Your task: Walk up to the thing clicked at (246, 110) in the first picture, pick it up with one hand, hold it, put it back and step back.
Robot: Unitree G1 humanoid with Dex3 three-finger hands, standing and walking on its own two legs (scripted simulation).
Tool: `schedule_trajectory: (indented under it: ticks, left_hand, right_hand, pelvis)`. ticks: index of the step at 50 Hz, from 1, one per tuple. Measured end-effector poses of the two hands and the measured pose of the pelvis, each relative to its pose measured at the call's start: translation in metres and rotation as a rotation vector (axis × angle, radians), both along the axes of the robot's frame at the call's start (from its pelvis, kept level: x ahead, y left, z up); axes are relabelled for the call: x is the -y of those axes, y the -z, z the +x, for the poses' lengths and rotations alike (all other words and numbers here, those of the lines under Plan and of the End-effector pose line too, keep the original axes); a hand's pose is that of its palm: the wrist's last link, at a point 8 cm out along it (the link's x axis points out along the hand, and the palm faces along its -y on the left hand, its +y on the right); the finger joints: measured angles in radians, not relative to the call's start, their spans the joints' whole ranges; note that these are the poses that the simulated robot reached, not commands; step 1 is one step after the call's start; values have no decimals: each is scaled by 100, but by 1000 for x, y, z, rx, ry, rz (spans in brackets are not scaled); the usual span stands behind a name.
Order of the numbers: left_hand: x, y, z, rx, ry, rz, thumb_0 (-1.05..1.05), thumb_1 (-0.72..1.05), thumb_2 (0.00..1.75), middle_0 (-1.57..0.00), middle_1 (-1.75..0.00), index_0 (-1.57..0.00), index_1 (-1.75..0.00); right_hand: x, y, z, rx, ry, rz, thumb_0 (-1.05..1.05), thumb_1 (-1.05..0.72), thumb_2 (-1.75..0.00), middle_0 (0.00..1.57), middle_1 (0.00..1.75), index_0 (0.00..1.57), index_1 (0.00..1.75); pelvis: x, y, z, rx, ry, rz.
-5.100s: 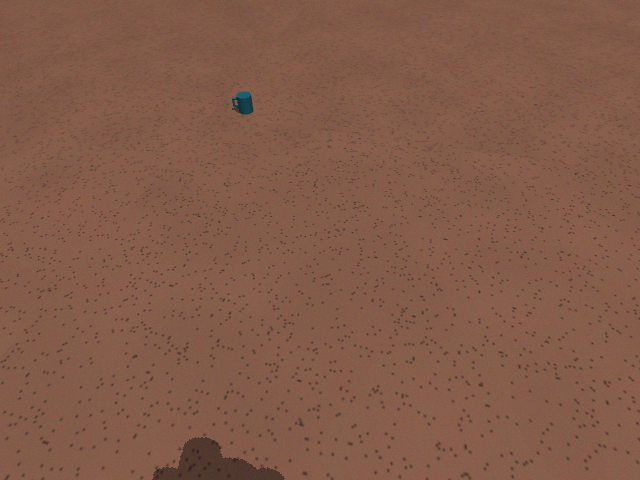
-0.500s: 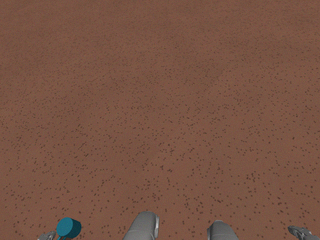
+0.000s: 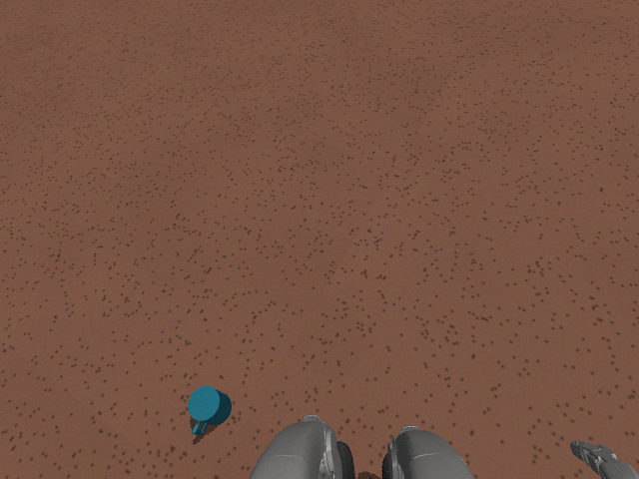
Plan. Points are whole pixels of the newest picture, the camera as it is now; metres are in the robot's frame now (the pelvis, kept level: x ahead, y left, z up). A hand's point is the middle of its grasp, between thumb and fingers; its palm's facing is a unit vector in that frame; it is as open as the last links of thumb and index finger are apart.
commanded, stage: walk up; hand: left
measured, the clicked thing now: (207, 412) +0.30 +0.41 -0.68
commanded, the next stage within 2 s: none
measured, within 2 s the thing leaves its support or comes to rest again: neither
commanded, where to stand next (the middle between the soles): -0.08 +0.25 m, yaw -6 degrees
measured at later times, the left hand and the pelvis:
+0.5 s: hand out of the picture -0.07 +0.55 -0.13, palm faces +0.04 -0.81 -0.58, open 7.4 cm; pelvis -0.14 +0.22 +0.00, yaw +2 degrees
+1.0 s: hand out of the picture -0.10 +0.61 -0.12, palm faces -0.11 -0.92 -0.39, open 7.4 cm; pelvis -0.18 +0.34 +0.02, yaw -6 degrees
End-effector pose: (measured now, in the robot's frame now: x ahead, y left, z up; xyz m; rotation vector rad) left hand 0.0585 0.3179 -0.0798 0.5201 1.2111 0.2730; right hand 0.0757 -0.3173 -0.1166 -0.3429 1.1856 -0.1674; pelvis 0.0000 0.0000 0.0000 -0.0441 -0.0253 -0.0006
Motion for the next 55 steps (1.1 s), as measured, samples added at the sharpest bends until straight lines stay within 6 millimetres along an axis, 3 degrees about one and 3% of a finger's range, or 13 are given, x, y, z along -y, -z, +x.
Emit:
schedule_trajectory:
  ticks: [6,12,17,19,21,24,28,34,40,45,49,55]
  left_hand:
    - [-46,-18,-34,77,-32,35,1,90,90,-22,-31,-21,-30]
    - [-118,-33,-61,128,-21,90,1,90,90,-22,-31,-21,-30]
    - [-203,-19,-87,148,-7,131,1,89,90,-22,-31,-21,-30]
    - [-236,-8,-100,140,-28,142,1,90,90,-21,-31,-21,-30]
    - [-255,-2,-114,114,-67,139,1,90,90,-21,-30,-21,-30]
    - [-267,0,-129,82,-91,91,1,90,90,-21,-30,-20,-30]
    - [-271,1,-153,37,-83,23,1,90,90,-21,-30,-20,-30]
    - [-272,6,-189,-48,-12,-45,1,90,90,-21,-30,-20,-30]
    - [-278,0,-201,-8,16,-107,1,90,90,-21,-30,-21,-30]
    - [-299,-6,-191,25,28,-134,1,90,90,-21,-31,-21,-30]
    - [-327,2,-168,45,57,-156,1,90,90,-21,-31,-21,-30]
    - [-352,10,-124,40,111,-165,1,90,90,-21,-30,-20,-30]
  right_hand:
    - [-52,2,-18,-7,-44,43,1,-91,-90,20,30,21,30]
    - [-91,-3,-34,49,-59,16,1,-91,-90,20,30,21,30]
    - [-134,-2,-59,62,-68,-53,1,-91,-90,20,30,20,30]
    - [-158,-5,-78,58,-68,-68,1,-91,-90,20,30,20,30]
    - [-181,-9,-102,50,-55,-62,1,-91,-90,20,30,20,30]
    - [-213,-21,-137,0,-19,-50,1,-91,-90,20,30,21,30]
    - [-243,-31,-169,-33,-6,-35,1,-90,-89,20,30,21,30]
    - [-268,-21,-199,6,49,-17,1,-90,-89,20,30,21,30]
    - [-301,-19,-223,4,85,17,1,-91,-90,20,30,21,30]
    - [-317,-38,-227,39,89,3,1,-90,-89,20,30,21,30]
    - [-325,-45,-231,63,103,-62,1,-90,-89,20,30,21,30]
    - [-336,-64,-264,36,187,-161,1,-90,-89,20,30,21,30]
  pelvis:
    - [-40,-6,-32,26,-23,26]
    - [-97,-3,-66,14,-32,45]
    - [-157,18,-101,15,-50,28]
    - [-177,22,-116,47,-20,73]
    - [-194,19,-126,50,-14,32]
    - [-212,4,-138,25,-37,-6]
    - [-233,-10,-158,-3,-29,5]
    - [-268,-9,-179,-13,47,33]
    - [-287,-18,-188,14,82,14]
    - [-310,-28,-184,21,112,39]
    - [-336,-22,-176,26,105,42]
    - [-353,-23,-171,40,132,47]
